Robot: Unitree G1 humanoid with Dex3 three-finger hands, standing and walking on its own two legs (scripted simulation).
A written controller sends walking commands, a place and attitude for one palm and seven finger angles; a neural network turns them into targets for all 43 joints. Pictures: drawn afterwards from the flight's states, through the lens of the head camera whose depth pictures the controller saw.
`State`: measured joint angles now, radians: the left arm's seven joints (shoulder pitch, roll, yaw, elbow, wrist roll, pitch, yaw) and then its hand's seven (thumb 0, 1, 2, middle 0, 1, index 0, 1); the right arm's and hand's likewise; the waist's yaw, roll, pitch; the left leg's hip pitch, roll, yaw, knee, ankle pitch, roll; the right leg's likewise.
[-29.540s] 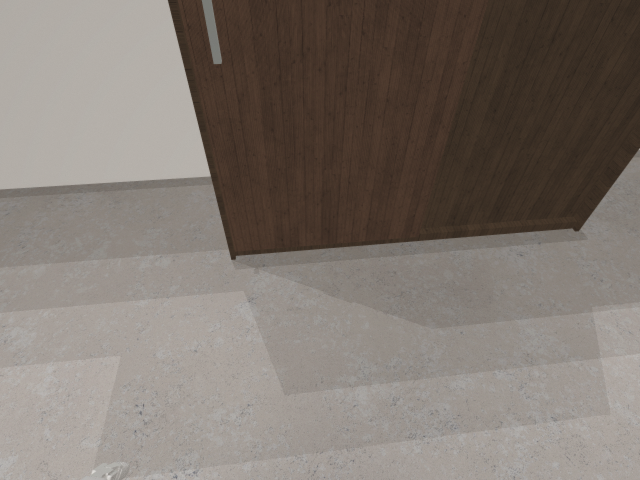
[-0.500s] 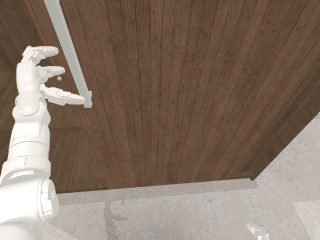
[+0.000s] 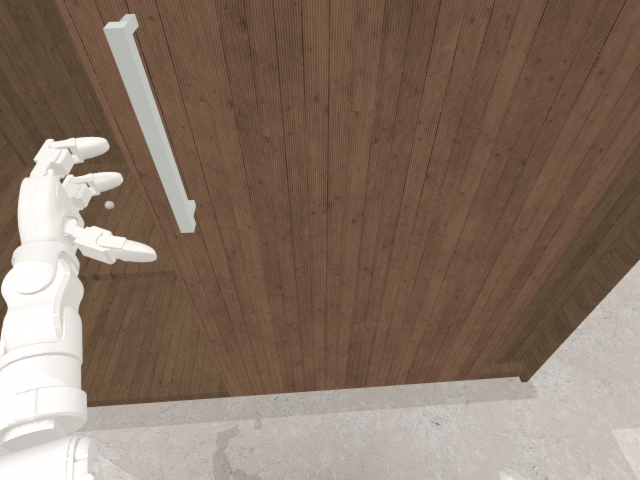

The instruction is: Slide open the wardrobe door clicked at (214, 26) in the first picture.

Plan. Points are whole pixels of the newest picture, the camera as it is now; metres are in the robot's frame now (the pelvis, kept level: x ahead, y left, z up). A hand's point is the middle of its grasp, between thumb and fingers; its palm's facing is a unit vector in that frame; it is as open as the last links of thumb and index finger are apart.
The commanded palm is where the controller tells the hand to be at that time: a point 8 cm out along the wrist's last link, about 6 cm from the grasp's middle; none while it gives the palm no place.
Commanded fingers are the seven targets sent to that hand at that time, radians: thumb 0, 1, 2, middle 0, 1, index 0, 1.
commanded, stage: slip the hand off the handle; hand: left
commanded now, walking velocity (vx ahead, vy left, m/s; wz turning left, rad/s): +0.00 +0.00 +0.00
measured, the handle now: (163, 140) +0.47 +0.23 +0.20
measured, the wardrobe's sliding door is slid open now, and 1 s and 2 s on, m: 0.58 0.58 0.58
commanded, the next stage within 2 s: draw the hand back to the body in 0.46 s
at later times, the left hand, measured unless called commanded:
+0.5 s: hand (77, 262) +0.28 +0.26 +0.18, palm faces +0.36 -0.93 -0.10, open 14.7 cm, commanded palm +0.25 +0.30 +0.19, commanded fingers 0.00 -0.55 0.20 -0.25 -1.15 -0.25 -1.15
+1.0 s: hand (35, 326) +0.21 +0.27 +0.18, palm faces +0.22 -0.98 +0.00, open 14.7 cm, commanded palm +0.18 +0.30 +0.18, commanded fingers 0.00 -0.48 0.23 -0.25 -1.11 -0.25 -1.11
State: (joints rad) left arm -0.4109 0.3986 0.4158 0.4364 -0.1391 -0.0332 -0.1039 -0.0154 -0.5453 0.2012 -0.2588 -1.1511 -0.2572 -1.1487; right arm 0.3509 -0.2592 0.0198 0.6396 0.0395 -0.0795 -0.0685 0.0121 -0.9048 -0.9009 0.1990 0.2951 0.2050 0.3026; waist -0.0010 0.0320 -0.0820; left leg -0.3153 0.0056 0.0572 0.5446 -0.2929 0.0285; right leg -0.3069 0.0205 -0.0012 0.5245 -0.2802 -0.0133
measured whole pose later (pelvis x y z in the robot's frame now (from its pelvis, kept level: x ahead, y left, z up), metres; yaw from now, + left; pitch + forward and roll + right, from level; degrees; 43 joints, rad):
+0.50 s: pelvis -0.03 -0.02 +0.00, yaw +3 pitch -1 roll +0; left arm -0.24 0.37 0.35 0.20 -0.18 0.06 -0.09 -0.02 -0.55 0.20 -0.26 -1.15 -0.26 -1.15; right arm 0.21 -0.24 0.07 0.63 0.05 -0.14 -0.12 0.01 -0.90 -0.90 0.20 0.30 0.21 0.30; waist 0.06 0.04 -0.06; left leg -0.27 0.01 0.01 0.54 -0.25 0.01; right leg -0.24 0.02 -0.05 0.53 -0.26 -0.04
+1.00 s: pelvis -0.02 -0.01 +0.00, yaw +3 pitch -4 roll +0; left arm -0.01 0.38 0.44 -0.03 -0.34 0.27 -0.30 -0.01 -0.55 0.20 -0.26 -1.15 -0.25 -1.15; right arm 0.23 -0.28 0.06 0.59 0.08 -0.19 -0.11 0.02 -0.90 -0.90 0.20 0.30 0.20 0.30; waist 0.08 0.05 -0.06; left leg -0.21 0.00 0.01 0.54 -0.27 0.02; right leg -0.19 0.01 -0.04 0.53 -0.27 -0.02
